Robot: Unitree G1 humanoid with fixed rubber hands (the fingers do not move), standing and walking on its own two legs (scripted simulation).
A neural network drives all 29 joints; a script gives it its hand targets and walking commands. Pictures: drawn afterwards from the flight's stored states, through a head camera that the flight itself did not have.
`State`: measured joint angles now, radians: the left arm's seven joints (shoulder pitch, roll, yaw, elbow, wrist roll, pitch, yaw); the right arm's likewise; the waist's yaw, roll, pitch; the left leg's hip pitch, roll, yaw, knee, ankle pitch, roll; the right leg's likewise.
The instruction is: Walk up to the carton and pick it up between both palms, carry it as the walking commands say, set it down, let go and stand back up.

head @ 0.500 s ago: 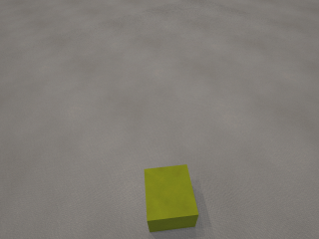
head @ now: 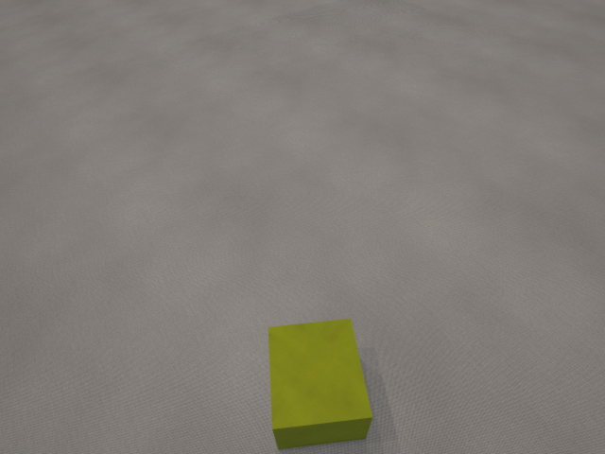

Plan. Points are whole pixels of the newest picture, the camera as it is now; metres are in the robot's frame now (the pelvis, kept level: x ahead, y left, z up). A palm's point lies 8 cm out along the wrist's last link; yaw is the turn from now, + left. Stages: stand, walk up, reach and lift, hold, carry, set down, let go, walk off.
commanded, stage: walk up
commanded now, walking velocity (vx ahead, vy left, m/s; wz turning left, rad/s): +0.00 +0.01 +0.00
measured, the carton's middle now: (315, 381) +0.49 +0.00 -0.68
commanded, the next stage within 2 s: none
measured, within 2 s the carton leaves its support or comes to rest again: neither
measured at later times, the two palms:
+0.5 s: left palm out of the picture -0.01 +0.20 -0.15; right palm out of the picture -0.02 -0.21 -0.15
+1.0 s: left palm out of the picture +0.00 +0.22 -0.15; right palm out of the picture +0.05 -0.23 -0.15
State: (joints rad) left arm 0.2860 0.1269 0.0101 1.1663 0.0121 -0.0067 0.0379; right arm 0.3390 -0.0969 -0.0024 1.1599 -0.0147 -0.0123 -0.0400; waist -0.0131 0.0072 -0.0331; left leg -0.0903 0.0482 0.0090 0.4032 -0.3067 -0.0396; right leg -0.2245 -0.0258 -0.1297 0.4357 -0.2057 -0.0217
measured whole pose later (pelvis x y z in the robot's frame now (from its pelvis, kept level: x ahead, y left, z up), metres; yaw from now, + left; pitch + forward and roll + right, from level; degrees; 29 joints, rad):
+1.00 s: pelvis +0.02 -0.01 -0.01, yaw +5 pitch -1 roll -1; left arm 0.30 0.18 0.00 1.06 0.01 0.02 0.04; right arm 0.30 -0.15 -0.01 1.05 -0.02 0.01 -0.05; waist 0.01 0.01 -0.01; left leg -0.13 0.05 -0.08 0.52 -0.38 -0.06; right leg -0.21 -0.04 -0.22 0.54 -0.31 -0.03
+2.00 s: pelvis +0.02 -0.02 -0.01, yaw +7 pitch -1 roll -1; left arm 0.31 0.20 0.00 1.02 0.01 0.02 0.03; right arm 0.31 -0.17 0.00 1.00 -0.04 0.01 -0.04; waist 0.02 0.00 0.00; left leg -0.13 0.06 -0.08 0.53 -0.38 -0.07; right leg -0.20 -0.06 -0.25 0.55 -0.32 -0.03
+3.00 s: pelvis +0.01 -0.03 -0.01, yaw +8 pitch -2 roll -1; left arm 0.32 0.17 0.01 1.06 0.01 0.01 0.03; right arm 0.32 -0.16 0.00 1.05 -0.04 0.01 -0.04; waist 0.01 0.01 0.02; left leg -0.12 0.10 -0.04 0.48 -0.33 -0.09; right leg -0.17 -0.03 -0.26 0.49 -0.28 -0.06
